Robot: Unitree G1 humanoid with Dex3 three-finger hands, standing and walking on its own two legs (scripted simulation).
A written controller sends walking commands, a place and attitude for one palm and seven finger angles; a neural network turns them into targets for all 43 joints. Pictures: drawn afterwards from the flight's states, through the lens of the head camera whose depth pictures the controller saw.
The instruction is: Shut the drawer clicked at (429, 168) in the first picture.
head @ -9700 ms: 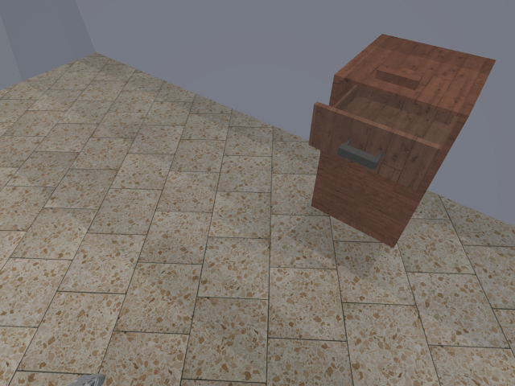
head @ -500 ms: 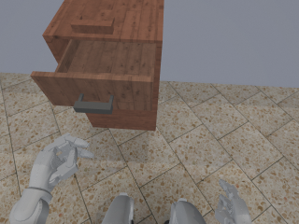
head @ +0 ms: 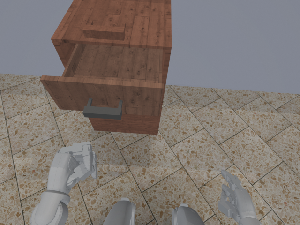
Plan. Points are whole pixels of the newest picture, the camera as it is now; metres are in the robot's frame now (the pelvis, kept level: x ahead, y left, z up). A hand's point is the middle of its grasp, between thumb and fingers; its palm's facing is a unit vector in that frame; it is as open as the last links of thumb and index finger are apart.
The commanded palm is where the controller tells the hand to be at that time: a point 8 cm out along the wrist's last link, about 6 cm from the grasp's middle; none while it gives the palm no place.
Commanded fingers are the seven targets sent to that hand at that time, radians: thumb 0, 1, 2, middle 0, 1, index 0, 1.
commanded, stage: raise the hand and make a fist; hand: left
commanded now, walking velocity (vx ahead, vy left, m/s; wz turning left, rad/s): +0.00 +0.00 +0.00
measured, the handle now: (104, 107) +0.48 +0.19 -0.05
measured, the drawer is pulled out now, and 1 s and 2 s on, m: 0.18 0.18 0.18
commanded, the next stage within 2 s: bring the fist close to the handle in 0.64 s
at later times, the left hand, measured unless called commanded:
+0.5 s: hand (99, 156) +0.27 +0.14 +0.04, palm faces -0.03 -1.00 -0.04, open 3.3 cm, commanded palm +0.25 +0.20 +0.05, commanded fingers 0.00 0.90 0.90 -1.40 -1.60 -1.40 -1.60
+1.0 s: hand (105, 151) +0.29 +0.14 +0.02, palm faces -0.03 -1.00 -0.05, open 3.3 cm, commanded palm +0.28 +0.19 +0.02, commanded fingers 0.00 0.90 0.90 -1.40 -1.60 -1.40 -1.60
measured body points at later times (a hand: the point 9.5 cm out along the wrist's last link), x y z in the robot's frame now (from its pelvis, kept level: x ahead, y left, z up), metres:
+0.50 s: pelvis +0.01 +0.00 +0.01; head +0.09 +0.01 +0.45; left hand +0.27 +0.20 +0.05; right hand +0.18 -0.24 -0.08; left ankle +0.03 +0.09 -0.64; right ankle +0.02 -0.12 -0.64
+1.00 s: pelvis +0.01 -0.02 -0.01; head +0.10 -0.02 +0.43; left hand +0.29 +0.19 +0.02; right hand +0.19 -0.26 -0.10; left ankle +0.03 +0.09 -0.64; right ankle +0.02 -0.12 -0.64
